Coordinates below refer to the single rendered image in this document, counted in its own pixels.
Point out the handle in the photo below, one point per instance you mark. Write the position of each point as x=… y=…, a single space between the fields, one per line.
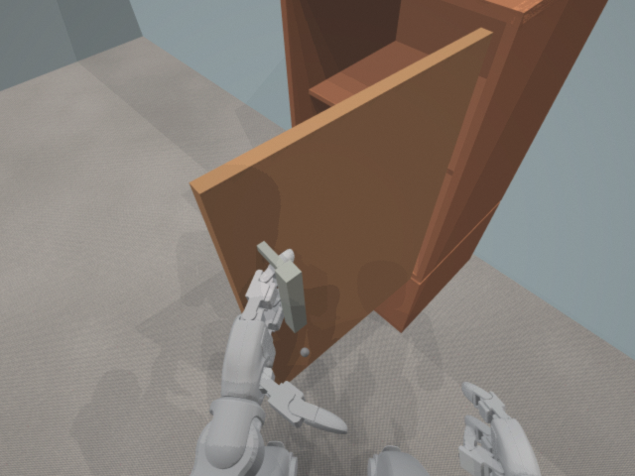
x=291 y=289

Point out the cupboard door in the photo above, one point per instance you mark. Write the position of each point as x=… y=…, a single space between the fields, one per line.
x=351 y=191

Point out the robot left thigh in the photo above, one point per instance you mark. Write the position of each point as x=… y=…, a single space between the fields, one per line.
x=278 y=462

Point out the robot right thigh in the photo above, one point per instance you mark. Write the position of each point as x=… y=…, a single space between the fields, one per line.
x=395 y=463

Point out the right robot hand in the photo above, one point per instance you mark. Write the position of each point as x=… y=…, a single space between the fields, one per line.
x=505 y=451

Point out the robot thigh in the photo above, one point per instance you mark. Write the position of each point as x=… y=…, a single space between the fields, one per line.
x=278 y=462
x=395 y=463

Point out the left robot hand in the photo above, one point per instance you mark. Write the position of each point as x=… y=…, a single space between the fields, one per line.
x=250 y=346

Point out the robot left forearm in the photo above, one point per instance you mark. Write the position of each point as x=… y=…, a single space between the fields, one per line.
x=231 y=444

